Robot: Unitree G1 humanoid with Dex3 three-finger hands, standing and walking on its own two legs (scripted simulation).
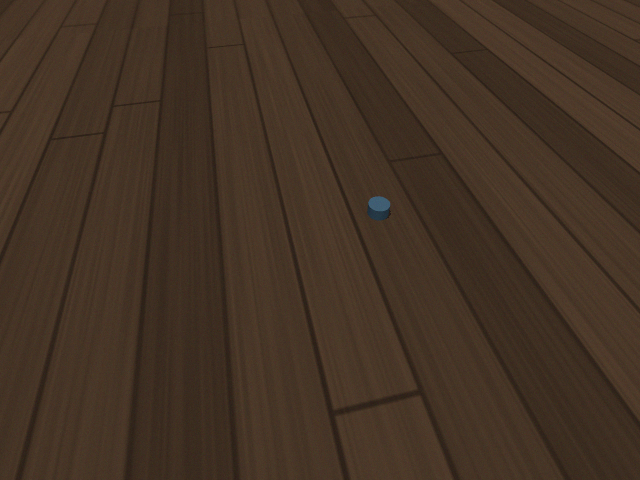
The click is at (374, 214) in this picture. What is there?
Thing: low tin
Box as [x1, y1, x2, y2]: [367, 196, 389, 220]
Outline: 376,196 369,200 367,213 371,218 379,220 387,216 389,202 387,199 383,197
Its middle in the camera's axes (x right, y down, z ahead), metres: +0.26 -0.13 +1.76
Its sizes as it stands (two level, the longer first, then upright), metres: 0.098 0.098 0.058
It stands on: the floor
